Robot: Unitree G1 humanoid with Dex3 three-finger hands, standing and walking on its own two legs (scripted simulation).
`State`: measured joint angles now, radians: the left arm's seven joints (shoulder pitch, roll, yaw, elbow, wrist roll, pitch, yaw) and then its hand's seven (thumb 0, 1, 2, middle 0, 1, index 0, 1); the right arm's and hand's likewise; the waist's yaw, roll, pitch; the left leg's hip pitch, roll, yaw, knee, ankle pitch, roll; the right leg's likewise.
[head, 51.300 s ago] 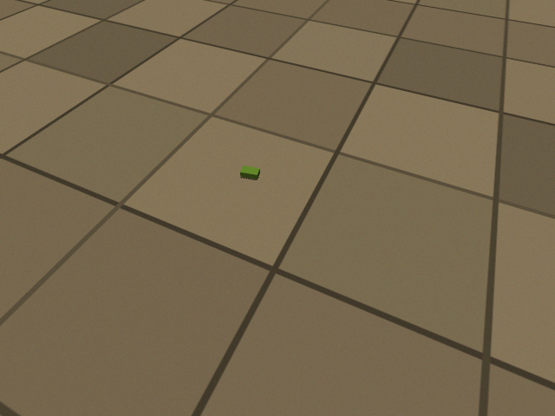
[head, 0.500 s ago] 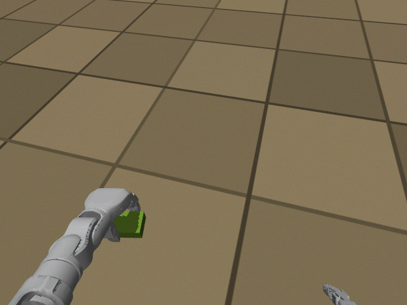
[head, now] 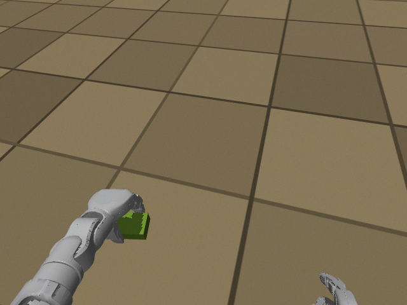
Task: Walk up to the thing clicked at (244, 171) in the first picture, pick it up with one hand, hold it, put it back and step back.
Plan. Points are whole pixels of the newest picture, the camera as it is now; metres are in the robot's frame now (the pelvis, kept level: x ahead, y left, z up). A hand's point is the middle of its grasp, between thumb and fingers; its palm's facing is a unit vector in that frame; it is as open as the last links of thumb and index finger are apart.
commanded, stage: hold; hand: left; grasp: from above
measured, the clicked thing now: (127, 225) +0.30 +0.21 -0.08
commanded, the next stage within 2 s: crouch in 0.66 s
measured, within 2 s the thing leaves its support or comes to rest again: neither
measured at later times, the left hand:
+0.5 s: hand (116, 220) +0.29 +0.22 -0.03, palm faces -0.48 -0.03 -0.88, open 8.2 cm
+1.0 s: hand (119, 221) +0.30 +0.22 -0.05, palm faces -0.49 -0.04 -0.87, open 8.2 cm
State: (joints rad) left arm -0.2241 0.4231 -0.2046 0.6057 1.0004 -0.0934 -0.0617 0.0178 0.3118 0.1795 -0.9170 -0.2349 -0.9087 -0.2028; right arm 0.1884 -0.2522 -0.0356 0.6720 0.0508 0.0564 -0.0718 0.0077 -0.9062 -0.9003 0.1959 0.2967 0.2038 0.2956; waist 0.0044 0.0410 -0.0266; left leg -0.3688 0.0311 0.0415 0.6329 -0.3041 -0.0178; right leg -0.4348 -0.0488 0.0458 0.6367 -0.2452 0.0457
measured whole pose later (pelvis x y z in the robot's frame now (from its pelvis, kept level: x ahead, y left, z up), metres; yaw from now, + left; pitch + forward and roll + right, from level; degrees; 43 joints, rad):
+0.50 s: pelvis +0.01 +0.00 +0.01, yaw +0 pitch +1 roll +1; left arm -0.22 0.43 -0.20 0.59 1.00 -0.10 -0.08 0.02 0.29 0.22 -0.90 -0.27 -0.90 -0.24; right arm 0.18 -0.25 -0.03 0.67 0.05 0.07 -0.08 0.01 -0.91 -0.90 0.20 0.30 0.20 0.30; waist 0.01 0.04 -0.01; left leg -0.30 0.03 0.04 0.56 -0.28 -0.02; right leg -0.37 -0.05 0.04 0.57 -0.23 0.04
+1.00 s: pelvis +0.02 +0.00 +0.01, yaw +0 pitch +3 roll +1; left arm -0.22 0.41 -0.19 0.67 1.03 -0.12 0.00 0.02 0.28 0.25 -0.89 -0.29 -0.89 -0.25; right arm 0.18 -0.24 -0.04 0.67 0.05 0.11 -0.07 0.01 -0.90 -0.90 0.20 0.30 0.20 0.30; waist -0.01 0.03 -0.01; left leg -0.32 0.03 0.03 0.56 -0.30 -0.02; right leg -0.38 -0.05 0.04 0.58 -0.25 0.04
